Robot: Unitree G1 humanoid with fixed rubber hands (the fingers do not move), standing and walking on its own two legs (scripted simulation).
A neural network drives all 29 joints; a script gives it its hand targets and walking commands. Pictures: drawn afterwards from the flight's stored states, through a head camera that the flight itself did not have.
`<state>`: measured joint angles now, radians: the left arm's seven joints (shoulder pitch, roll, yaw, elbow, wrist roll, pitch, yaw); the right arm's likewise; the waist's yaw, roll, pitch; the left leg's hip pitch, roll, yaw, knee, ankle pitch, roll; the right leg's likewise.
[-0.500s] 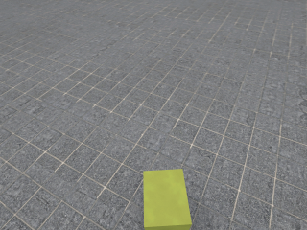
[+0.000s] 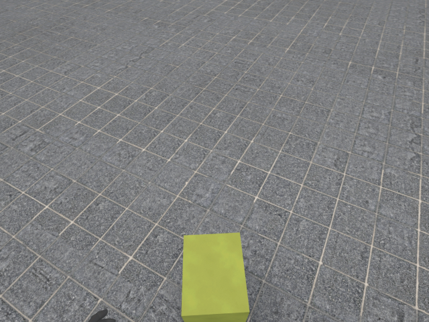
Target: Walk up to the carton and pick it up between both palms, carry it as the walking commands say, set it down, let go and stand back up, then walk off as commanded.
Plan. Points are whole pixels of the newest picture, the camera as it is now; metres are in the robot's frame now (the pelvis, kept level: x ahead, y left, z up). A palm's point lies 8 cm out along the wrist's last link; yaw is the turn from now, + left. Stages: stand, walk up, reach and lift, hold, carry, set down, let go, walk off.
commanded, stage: walk up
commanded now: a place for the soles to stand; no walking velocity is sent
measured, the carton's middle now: (213, 280) +0.40 +0.03 -0.64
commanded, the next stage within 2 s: reach and lift in 1.06 s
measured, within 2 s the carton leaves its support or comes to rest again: neither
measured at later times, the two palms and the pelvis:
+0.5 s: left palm out of the picture +0.06 +0.31 -0.10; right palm out of the picture +0.09 -0.29 -0.11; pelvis -0.01 +0.01 +0.01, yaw +4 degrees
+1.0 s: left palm out of the picture +0.04 +0.31 -0.11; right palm out of the picture +0.10 -0.26 -0.11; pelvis -0.01 +0.02 +0.01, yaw +6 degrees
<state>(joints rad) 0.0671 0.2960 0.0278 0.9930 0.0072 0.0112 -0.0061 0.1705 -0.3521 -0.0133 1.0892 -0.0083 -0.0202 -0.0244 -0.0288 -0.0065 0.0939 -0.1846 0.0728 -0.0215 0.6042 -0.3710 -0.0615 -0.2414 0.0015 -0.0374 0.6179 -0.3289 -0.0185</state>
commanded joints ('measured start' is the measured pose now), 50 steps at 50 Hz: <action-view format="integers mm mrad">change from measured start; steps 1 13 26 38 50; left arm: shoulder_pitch -29 -76 -65 -40 -56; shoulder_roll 299 268 264 265 250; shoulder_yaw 54 66 55 58 67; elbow -35 -19 4 30 21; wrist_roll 2 5 1 -1 6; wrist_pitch -26 -20 -19 -18 -15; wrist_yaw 23 1 -7 0 -6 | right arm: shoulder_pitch -36 -89 -99 -88 -80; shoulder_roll -222 -234 -246 -216 -245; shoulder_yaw -46 -44 -41 -35 -35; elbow -68 -70 -54 -37 -69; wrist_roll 4 -8 -12 -12 -17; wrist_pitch -24 -31 -27 -24 -27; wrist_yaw -11 -6 -3 -4 -5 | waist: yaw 28 30 30 36 47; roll -31 -13 50 0 -9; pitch -157 -130 -153 -117 -132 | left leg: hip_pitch -12 -11 -12 -32 -85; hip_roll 16 54 43 32 37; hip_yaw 17 -55 -64 -94 -163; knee -93 -168 -193 -199 -218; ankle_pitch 334 331 363 378 372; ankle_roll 62 97 87 73 94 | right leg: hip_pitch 143 79 156 144 188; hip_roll -194 -145 -160 -164 -142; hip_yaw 144 85 51 42 16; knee -170 -245 -245 -261 -224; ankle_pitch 461 140 167 152 165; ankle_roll -88 -35 -39 -23 -17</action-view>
